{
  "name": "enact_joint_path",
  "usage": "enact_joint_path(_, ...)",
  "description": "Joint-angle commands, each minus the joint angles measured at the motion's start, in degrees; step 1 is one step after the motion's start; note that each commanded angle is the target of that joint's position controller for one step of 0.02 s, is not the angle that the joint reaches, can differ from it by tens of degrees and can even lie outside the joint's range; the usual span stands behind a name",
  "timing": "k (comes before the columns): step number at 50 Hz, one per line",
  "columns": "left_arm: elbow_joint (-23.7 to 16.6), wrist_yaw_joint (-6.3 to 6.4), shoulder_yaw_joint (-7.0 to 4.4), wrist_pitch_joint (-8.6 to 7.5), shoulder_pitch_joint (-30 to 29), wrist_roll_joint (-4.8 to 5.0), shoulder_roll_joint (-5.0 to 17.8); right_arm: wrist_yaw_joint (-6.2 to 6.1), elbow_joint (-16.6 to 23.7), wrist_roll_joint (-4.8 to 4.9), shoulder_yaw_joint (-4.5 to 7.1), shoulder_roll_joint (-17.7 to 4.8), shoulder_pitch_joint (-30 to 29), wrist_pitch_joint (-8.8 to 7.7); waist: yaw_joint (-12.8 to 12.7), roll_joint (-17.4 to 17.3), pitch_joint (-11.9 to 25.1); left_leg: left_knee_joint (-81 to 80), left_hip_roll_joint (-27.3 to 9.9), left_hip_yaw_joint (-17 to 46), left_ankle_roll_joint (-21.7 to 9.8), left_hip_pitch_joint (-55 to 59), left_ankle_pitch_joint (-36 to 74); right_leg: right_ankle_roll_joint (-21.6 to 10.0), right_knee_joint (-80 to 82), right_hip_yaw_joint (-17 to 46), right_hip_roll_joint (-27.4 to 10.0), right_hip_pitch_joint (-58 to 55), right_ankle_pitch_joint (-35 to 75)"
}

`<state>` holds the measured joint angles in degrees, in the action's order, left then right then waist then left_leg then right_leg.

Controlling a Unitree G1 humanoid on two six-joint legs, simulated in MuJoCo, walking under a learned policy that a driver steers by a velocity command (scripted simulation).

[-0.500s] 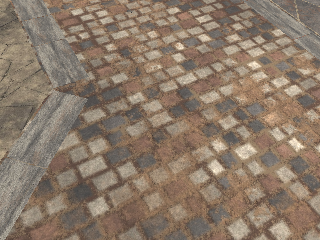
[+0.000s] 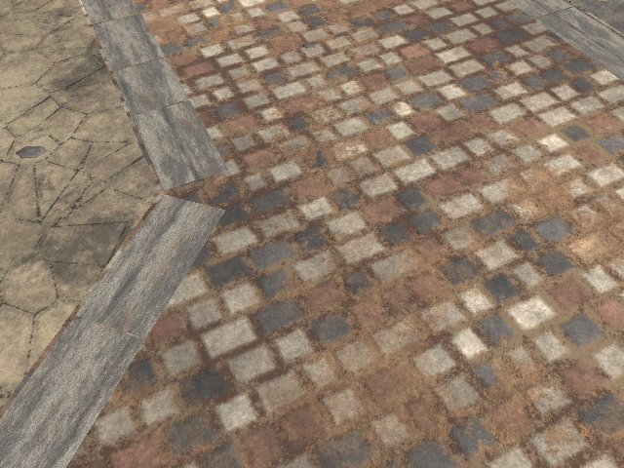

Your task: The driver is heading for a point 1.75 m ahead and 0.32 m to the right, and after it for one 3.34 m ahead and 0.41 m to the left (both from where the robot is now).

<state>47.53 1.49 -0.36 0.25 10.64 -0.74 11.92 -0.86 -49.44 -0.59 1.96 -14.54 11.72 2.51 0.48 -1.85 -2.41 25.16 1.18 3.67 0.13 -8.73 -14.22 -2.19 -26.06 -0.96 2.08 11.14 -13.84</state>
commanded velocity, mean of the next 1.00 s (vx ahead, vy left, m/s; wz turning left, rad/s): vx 0.00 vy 0.00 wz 0.02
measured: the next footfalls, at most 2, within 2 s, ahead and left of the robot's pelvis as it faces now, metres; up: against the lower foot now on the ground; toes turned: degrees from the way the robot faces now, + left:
left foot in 1.84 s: +0.43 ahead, +0.05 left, +0.00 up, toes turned +3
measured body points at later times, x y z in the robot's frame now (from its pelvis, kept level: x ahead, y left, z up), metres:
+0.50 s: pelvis -0.01 +0.02 +0.01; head -0.01 +0.02 +0.46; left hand +0.01 +0.27 -0.15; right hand +0.02 -0.23 -0.15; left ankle -0.02 +0.12 -0.74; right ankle +0.00 -0.10 -0.74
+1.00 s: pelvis +0.00 +0.02 +0.01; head +0.00 +0.02 +0.45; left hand -0.01 +0.24 -0.16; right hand -0.01 -0.21 -0.16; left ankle -0.02 +0.12 -0.74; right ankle +0.00 -0.10 -0.74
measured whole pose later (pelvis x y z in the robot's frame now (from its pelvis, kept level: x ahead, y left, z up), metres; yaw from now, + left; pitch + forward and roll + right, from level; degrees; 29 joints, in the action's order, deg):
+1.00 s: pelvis +0.00 +0.02 +0.01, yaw -1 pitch -1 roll +0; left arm 66.0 2.2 0.3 0.1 15.6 -0.6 9.2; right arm -2.4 -66.3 -0.5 -0.7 -9.2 15.8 -0.3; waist -0.3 0.1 -1.7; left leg 22.0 2.7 2.5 -1.7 -7.3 -13.3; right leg -0.3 -22.7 0.7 0.5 9.7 -11.6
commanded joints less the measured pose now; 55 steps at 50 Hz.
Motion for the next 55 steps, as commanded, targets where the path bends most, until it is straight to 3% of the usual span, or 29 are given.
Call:
enact_joint_path(1, -1.55, -0.26, -2.29, -0.65, 3.02, 0.34, 8.10, -0.73, 0.69, -0.44, 1.37, -8.03, 0.45, -1.31, -2.80, 2.37, 3.76, -3.04, -5.61, 5.13, -1.45, 4.66, 16.15, -1.52, 5.69, 8.12, -7.45, 0.06, 13.18)
enact_joint_path(2, -0.34, -0.25, -2.05, -0.46, 2.02, 0.43, 7.23, -0.42, -0.42, 0.23, 1.16, -6.48, 0.16, -1.45, -1.70, -0.10, 2.68, -3.34, -5.39, 5.08, -2.34, 0.56, 12.52, -0.81, 6.95, 6.44, -5.90, -2.27, 7.60)
enact_joint_path(4, 0.94, -0.10, -2.22, -0.04, 0.32, 0.14, 7.54, -0.42, -1.75, -0.04, 0.46, -4.60, 0.22, -1.88, -0.81, -0.34, 1.02, -5.76, -5.02, 5.38, -2.29, -2.03, 8.73, -0.78, 6.07, 6.30, -6.03, -4.00, 6.82)
enact_joint_path(6, 2.10, -0.26, -2.33, 0.07, 0.43, 0.02, 7.61, -0.85, -3.36, -0.11, 0.35, -5.03, 0.55, -2.15, -1.01, -1.22, 0.66, -6.88, -5.00, 5.62, -2.38, -2.14, 8.33, -0.84, 6.04, 6.44, -6.41, -4.32, 7.94)
enact_joint_path(14, 8.05, -0.20, -1.91, -0.03, 1.73, 0.09, 6.76, -1.13, -8.14, -0.01, -0.20, -4.82, 1.21, -2.54, -0.92, 0.92, -0.58, -8.95, -5.30, 5.92, -3.08, -2.00, 4.16, 0.01, 7.79, 6.43, -6.35, -3.35, 5.45)
enact_joint_path(25, 13.66, 0.19, -0.91, -0.17, 4.71, 0.08, 5.36, -1.26, -12.59, 0.09, -1.07, -3.04, 2.89, -2.72, -0.83, 1.64, -0.95, -9.18, -5.03, 5.31, -3.49, -2.02, 3.81, 0.37, 7.86, 6.44, -6.51, -2.23, 5.14)
enact_joint_path(55, 18.43, 1.00, 0.03, -0.38, 8.97, 0.15, 1.53, -1.81, -16.65, 0.08, -2.02, 1.14, 8.23, -3.03, -0.76, 1.89, -1.63, -7.09, -4.71, 3.90, -3.25, -1.91, 7.94, 0.09, 6.54, 6.31, -6.61, -1.71, 7.71)
Keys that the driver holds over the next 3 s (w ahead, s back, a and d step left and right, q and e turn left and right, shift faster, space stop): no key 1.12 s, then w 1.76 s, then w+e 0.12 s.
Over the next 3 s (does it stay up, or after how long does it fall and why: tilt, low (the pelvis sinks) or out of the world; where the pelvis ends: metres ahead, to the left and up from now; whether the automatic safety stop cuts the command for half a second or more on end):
stays up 0.92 -0.01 -0.02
